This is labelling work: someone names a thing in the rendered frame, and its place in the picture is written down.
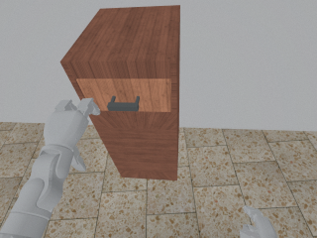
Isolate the drawer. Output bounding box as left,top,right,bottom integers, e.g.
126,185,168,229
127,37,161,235
76,78,172,112

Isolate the cabinet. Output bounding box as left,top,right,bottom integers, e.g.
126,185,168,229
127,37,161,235
60,5,180,180

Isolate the robot left forearm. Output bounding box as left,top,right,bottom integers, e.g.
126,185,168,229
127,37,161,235
0,144,74,238

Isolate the handle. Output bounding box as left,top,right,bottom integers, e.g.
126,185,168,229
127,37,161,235
107,95,140,112

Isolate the robot right hand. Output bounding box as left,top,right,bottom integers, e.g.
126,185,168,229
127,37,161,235
239,205,277,238

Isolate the robot left hand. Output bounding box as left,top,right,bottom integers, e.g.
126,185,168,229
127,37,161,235
44,97,101,172

